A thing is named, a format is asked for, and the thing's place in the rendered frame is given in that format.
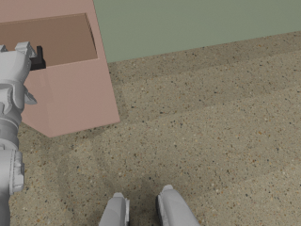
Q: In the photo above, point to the left robot upper arm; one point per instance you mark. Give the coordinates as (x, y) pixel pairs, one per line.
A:
(11, 180)

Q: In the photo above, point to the right robot thigh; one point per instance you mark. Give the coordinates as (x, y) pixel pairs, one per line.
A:
(173, 206)

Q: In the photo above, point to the handle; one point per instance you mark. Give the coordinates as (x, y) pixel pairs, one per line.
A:
(37, 62)

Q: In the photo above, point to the drawer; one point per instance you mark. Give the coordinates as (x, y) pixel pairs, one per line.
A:
(64, 39)

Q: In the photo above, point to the cabinet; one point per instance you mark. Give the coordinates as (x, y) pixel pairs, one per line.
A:
(70, 97)

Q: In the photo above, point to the left robot hand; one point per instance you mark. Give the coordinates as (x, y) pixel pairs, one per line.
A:
(15, 66)

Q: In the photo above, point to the left robot forearm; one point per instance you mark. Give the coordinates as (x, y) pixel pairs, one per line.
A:
(12, 98)

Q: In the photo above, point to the right robot shin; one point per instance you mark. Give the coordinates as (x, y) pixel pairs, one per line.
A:
(165, 220)

